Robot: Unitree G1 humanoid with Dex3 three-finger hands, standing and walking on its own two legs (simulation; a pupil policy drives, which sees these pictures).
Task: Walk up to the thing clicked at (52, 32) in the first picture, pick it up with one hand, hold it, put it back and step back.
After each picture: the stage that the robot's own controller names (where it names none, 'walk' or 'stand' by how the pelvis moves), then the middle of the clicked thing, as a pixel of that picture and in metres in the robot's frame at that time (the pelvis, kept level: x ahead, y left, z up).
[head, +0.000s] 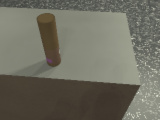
stand; (50, 42) +0.56 +0.16 +0.03
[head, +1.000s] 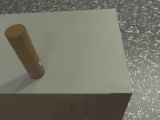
stand; (28, 55) +0.47 +0.25 +0.04
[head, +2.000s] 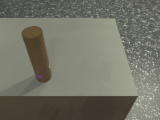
stand; (38, 57) +0.47 +0.20 +0.04
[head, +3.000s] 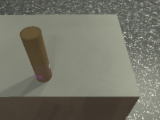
stand; (38, 57) +0.46 +0.19 +0.03
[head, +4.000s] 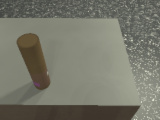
stand; (36, 65) +0.43 +0.19 +0.03
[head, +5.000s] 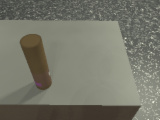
stand; (38, 65) +0.43 +0.19 +0.03
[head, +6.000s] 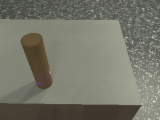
rise first; (39, 64) +0.44 +0.19 +0.03
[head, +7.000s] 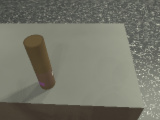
rise first; (41, 65) +0.44 +0.20 +0.03
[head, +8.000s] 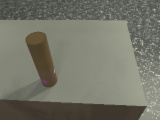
go down; (43, 62) +0.44 +0.20 +0.03
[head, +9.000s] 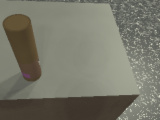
go down; (26, 53) +0.43 +0.18 +0.07
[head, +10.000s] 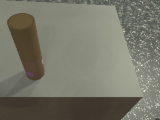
approach; (29, 51) +0.44 +0.18 +0.08
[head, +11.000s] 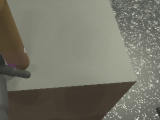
close; (8, 40) +0.44 +0.20 +0.11
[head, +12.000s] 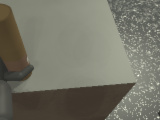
lift; (11, 49) +0.42 +0.20 +0.11
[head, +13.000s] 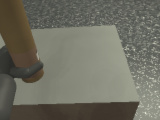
lift; (20, 41) +0.34 +0.17 +0.26
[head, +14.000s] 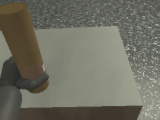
hold; (27, 54) +0.33 +0.16 +0.22
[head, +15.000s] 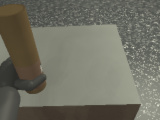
hold; (24, 55) +0.33 +0.17 +0.21
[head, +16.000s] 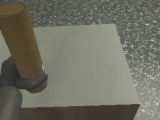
crouch; (26, 54) +0.34 +0.16 +0.21
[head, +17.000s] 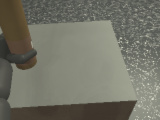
crouch; (16, 30) +0.42 +0.19 +0.23
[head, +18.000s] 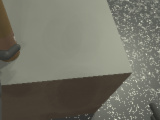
lower; out of the picture +0.48 +0.21 +0.11
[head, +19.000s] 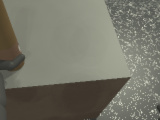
lower; (2, 37) +0.45 +0.20 +0.11
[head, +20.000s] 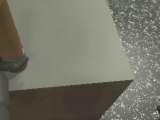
lower; (6, 39) +0.45 +0.20 +0.11
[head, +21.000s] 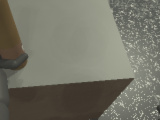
lower; (5, 36) +0.45 +0.20 +0.11
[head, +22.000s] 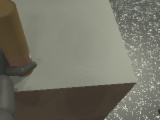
open; (14, 45) +0.43 +0.19 +0.11
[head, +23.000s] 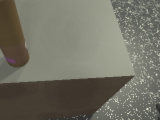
rise; (8, 33) +0.44 +0.19 +0.12
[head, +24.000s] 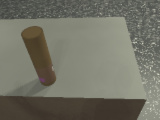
sink last; (41, 59) +0.44 +0.19 +0.08
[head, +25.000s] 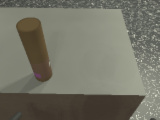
stand; (37, 54) +0.43 +0.19 +0.09
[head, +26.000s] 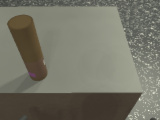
stand; (31, 52) +0.43 +0.20 +0.10
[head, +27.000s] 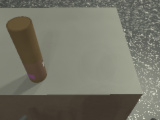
stand; (30, 54) +0.43 +0.20 +0.10
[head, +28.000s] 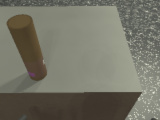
stand; (30, 52) +0.43 +0.20 +0.10
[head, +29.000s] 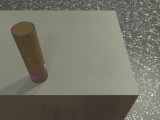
stand; (32, 56) +0.43 +0.20 +0.07
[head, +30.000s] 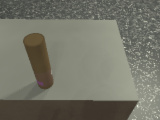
walk; (40, 64) +0.44 +0.18 +0.03
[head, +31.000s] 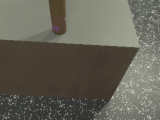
walk; (57, 9) +0.68 +0.14 +0.05
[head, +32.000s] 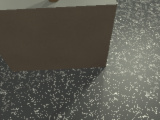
walk; out of the picture +1.00 +0.23 +0.05
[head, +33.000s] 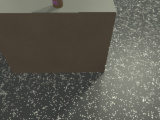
stand; out of the picture +1.05 +0.18 +0.04
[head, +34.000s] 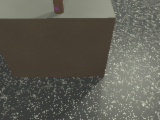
stand; out of the picture +1.05 +0.17 +0.03
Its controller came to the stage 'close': yes
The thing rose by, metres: 0.21
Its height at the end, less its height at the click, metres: +0.00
